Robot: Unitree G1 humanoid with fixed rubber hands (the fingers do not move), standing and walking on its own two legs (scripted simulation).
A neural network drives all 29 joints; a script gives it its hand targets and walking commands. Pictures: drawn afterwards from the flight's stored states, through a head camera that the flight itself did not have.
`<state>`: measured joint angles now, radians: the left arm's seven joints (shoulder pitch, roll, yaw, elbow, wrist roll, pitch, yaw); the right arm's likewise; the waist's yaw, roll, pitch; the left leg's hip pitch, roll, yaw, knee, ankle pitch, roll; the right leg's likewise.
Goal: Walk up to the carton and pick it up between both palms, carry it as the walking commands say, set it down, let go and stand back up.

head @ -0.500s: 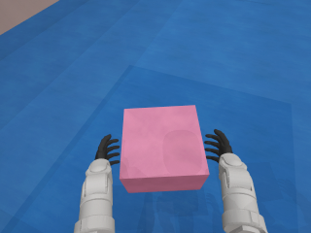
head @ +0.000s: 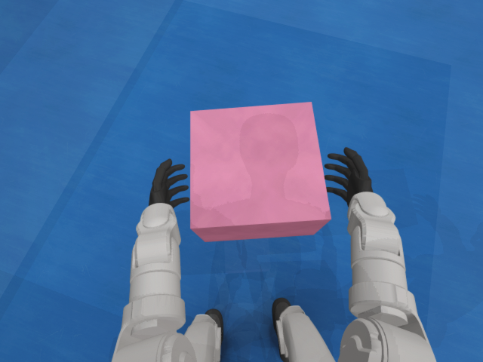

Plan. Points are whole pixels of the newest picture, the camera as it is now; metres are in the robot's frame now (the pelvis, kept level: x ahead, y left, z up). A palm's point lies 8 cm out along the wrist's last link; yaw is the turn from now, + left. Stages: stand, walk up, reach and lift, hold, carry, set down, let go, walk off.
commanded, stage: set down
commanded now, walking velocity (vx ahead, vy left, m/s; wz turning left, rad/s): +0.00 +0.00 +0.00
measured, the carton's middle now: (255, 176) +0.47 -0.04 -0.16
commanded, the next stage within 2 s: none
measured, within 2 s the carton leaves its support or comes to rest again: neither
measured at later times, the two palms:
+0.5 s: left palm (184, 198) +0.42 +0.11 -0.14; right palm (347, 201) +0.39 -0.21 -0.14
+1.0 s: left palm (188, 195) +0.45 +0.12 -0.22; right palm (330, 197) +0.42 -0.21 -0.22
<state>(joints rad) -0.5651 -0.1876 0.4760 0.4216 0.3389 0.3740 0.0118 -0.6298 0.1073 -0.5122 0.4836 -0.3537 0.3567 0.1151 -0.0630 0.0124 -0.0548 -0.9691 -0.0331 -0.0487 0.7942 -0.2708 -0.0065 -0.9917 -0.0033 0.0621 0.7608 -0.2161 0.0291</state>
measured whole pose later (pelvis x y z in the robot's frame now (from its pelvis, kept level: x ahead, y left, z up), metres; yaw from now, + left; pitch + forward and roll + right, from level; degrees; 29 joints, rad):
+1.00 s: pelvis -0.05 +0.00 -0.15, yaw +2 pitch +45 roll +1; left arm -1.02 -0.03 0.48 0.65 0.25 0.36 0.11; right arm -0.99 -0.02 -0.52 0.60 -0.28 0.38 0.00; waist -0.07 0.06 -0.18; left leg -1.81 -0.07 -0.04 1.44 -0.42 -0.02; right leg -1.83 0.00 0.07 1.41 -0.37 0.05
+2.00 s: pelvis -0.06 -0.02 -0.27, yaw +4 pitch +46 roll +4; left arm -1.33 0.13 0.41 0.77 0.08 0.35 0.15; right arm -1.30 -0.19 -0.42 0.70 -0.21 0.39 0.00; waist -0.06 0.08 0.12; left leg -2.16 -0.10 -0.03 1.86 -0.51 -0.06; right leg -2.21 0.03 0.09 1.87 -0.45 0.05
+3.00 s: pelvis -0.05 -0.01 -0.35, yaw +3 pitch +37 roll +0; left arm -1.54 0.28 0.21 1.01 -0.08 0.22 0.15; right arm -1.50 -0.36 -0.29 1.00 0.02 0.21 0.01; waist -0.09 0.07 0.43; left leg -2.20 -0.14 -0.05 2.20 -0.63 -0.07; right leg -2.23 0.01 0.07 2.18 -0.59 0.06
